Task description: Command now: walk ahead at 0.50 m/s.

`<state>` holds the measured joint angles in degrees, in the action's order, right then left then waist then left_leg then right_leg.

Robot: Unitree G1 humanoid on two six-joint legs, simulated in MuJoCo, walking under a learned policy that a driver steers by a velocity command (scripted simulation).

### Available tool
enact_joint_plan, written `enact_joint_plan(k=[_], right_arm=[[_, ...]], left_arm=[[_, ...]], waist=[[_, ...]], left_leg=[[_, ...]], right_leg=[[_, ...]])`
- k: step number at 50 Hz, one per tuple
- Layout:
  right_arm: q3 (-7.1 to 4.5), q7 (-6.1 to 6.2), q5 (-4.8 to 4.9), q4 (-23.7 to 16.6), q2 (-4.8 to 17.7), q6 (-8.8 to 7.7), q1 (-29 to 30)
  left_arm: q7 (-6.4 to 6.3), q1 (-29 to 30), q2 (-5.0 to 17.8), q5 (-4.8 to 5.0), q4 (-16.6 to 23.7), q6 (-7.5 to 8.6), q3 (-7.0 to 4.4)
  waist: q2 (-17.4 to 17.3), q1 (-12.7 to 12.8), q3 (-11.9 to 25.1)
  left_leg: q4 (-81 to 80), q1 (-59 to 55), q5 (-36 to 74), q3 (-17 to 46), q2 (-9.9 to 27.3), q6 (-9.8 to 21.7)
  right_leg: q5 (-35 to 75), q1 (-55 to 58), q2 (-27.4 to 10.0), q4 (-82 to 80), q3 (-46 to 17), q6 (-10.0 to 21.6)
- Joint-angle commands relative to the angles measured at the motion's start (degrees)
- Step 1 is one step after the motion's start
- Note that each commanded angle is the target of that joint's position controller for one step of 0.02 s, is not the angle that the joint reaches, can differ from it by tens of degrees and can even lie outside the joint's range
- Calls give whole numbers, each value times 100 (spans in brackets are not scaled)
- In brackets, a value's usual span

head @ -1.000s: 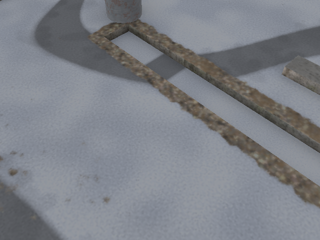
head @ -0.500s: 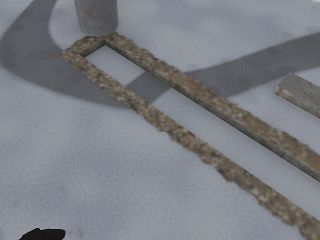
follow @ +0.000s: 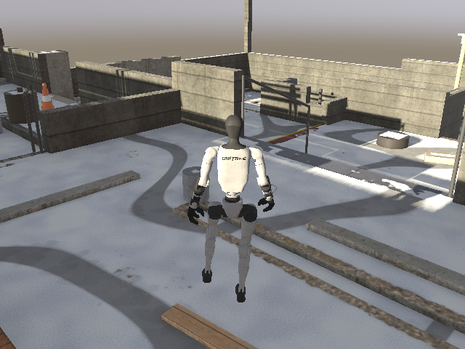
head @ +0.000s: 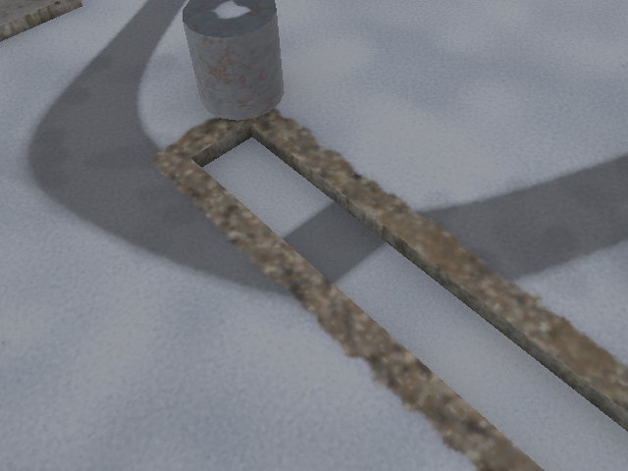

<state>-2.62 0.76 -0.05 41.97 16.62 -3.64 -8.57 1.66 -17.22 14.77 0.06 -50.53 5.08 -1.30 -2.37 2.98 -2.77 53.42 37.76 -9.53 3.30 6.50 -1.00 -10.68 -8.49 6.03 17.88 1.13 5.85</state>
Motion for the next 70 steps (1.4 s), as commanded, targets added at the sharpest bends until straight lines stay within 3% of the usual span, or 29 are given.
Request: enact_joint_plan(k=[1,9,11,13,14,15,16,17,19,22,25,34,37,39,40,41,42,43,44,45,47,55,61,65,66,67,68,69,70], right_arm=[[-36,-53,-9,-421,228,-107,280],[37,-307,91,-861,162,-205,1551],[-8,-339,85,-838,298,-234,1347],[-188,-301,64,-494,650,-249,183],[-293,-235,-10,-235,957,-241,-891],[-413,-186,-82,-125,1399,-191,-1484],[-287,-177,12,-84,930,-144,-1495],[-203,-157,81,-119,716,-116,-1045],[-123,-200,38,-159,482,-119,-396],[-94,-255,-9,-118,393,-228,-110],[-164,-199,-66,79,609,-300,-257],[-257,-85,39,599,926,-178,-896],[-330,-43,114,627,1055,-33,-843],[-354,30,85,539,1120,86,-634],[-282,90,-2,423,959,90,-740],[-61,10,-138,133,333,-49,-1287],[-58,-70,-85,162,496,-258,-1064],[-164,-148,152,-2,884,-379,-522],[-136,-141,171,-91,834,-436,-275],[-164,-86,44,-85,844,-436,-194],[-208,-46,-53,-114,818,-313,-305],[-76,-69,-60,-515,344,-220,738],[-177,-315,18,-691,666,-458,1349],[-217,-333,74,-496,709,-525,917],[-246,-334,-9,-397,719,-577,786],[-348,-311,-135,-366,847,-660,513],[-407,-270,-174,-250,829,-664,-426],[-328,-274,-62,-48,634,-598,-988],[-325,-266,-41,44,660,-542,-1141]], left_arm=[[-121,41,969,79,284,63,-222],[-174,-717,1056,61,-122,-182,-229],[-204,-653,1134,62,-138,-222,-255],[-221,-408,1202,45,-72,-258,-259],[-222,-240,1107,-20,81,-221,-200],[-170,-785,521,-59,185,-96,-30],[-114,-728,726,3,113,20,-54],[-67,-266,1143,163,284,82,-185],[-81,214,985,159,426,76,-186],[-124,-176,648,65,307,-118,-155],[-155,217,599,68,467,-205,-140],[70,1581,496,101,1102,-126,-113],[169,1575,627,88,1309,-143,-167],[161,560,945,94,1132,-153,-371],[98,-434,1419,122,890,-167,-595],[42,-723,2091,167,922,-195,-764],[51,-815,1663,175,1066,-152,-604],[50,-682,1313,116,1073,-117,-490],[39,-368,1240,99,1132,-97,-476],[26,-7,1126,88,1215,-105,-440],[-3,358,921,14,1370,-110,-369],[-239,-62,1179,145,1204,-165,-485],[-353,-483,1035,169,1073,-205,-508],[-413,-186,956,187,1138,-284,-559],[-372,-395,864,227,1104,-309,-539],[-295,-684,767,299,1098,-379,-517],[-267,-480,735,260,1256,-384,-447],[-266,-135,573,162,1502,-350,-327],[-270,198,555,108,1632,-321,-284]], waist=[[417,-46,405],[536,278,-54],[668,54,80],[722,-616,824],[557,-1072,1568],[-669,-946,2362],[-860,-991,2524],[-551,-926,1479],[53,-554,414],[-223,-139,269],[-172,-207,92],[-3,-691,-69],[-72,-534,-33],[-59,58,578],[352,419,1176],[1733,105,1818],[1547,245,2422],[1153,367,1833],[729,233,1284],[339,31,899],[541,-296,685],[692,-34,346],[682,153,235],[855,-68,127],[587,-53,366],[-283,-183,950],[-938,-768,1709],[-1191,-975,1801],[-904,-971,1271]], left_leg=[[-997,-46,997,-85,-22,23],[-2384,132,898,-305,-394,269],[-2575,-337,479,-409,-561,446],[-2839,-2188,727,-600,-803,756],[-2502,-4040,1165,90,-133,1129],[-2612,-6212,579,2487,1280,2025],[-3262,-6328,158,3668,1660,2226],[-3505,-5458,-252,2888,1437,1956],[-3998,-3813,-12,1785,905,1637],[-4511,-2742,609,1051,615,1588],[-4774,-2571,859,402,562,1559],[-4492,-3724,1257,-641,728,1111],[-3831,-4352,2309,-703,977,954],[-2328,-4129,3967,-1083,747,691],[-837,-3163,3313,-1247,439,469],[1366,-549,-148,-1218,-570,43],[2175,402,-2430,-38,-962,102],[2340,858,-1979,257,-615,254],[2084,826,-1498,168,-383,311],[1622,581,-1155,136,-181,273],[1059,-99,-788,181,12,163],[-1648,-631,1303,6,-422,-277],[-2292,144,1270,594,-421,46],[-2789,-859,980,719,-285,160],[-3097,-1701,1228,344,-607,157],[-3291,-3246,1343,581,-502,268],[-3213,-5014,792,1790,310,715],[-3329,-5598,125,2645,923,859],[-3452,-5120,-212,2816,1071,837]], right_leg=[[3118,469,-1462,-678,-829,385],[2817,1564,-1880,-362,-934,457],[3709,1716,-1943,12,-927,419],[4996,1362,-1670,1227,-673,254],[4073,227,-1451,2530,-561,106],[832,-2116,-431,4762,-185,-324],[-2234,-2960,-262,5541,-776,-330],[-1955,-3386,-634,5726,-825,-308],[-1118,-3205,-1103,5054,-531,-380],[-659,-2457,-1347,4543,-498,-587],[123,-2743,-1437,3879,-535,-746],[1343,-2757,-1125,1739,-320,-470],[309,-2825,-978,1648,-80,-187],[249,-1328,-529,1336,290,75],[465,287,-732,1267,-347,364],[-455,2486,-2057,961,-3214,1419],[-867,3150,-2479,93,-4865,1709],[-602,2769,-2324,-25,-4033,1388],[-23,2016,-2117,6,-3303,1211],[706,1248,-1939,-48,-2766,1090],[1345,315,-1635,-304,-2300,1025],[1205,-557,-1060,-465,-1555,743],[509,839,-1441,534,-2642,700],[674,553,-1286,1262,-2858,389],[1139,327,-910,1764,-2658,254],[1146,-517,-445,2542,-2058,-146],[189,-1814,-117,4027,-1595,-491],[-2019,-2673,-147,4955,-1502,-442],[-2007,-2953,-338,5412,-1325,-437]])
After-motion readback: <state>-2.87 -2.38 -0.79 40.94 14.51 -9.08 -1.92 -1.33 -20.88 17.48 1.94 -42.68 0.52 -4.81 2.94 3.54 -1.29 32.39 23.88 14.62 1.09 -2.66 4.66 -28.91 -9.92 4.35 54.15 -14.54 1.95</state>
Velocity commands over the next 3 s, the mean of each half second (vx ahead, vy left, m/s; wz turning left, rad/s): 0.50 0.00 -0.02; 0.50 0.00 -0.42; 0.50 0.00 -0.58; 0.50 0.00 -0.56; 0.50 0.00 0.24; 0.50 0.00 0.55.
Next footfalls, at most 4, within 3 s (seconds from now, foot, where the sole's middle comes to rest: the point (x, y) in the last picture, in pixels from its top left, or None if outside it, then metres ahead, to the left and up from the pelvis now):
0.28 left None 0.33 0.13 -0.78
0.80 right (417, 415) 0.58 -0.13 -0.78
1.30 left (359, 289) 0.92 -0.01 -0.81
1.76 right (500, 244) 1.05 -0.37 -0.78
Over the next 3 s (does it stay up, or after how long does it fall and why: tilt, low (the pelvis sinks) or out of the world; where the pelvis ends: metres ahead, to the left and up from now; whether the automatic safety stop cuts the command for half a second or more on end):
stays up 1.46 -0.53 0.00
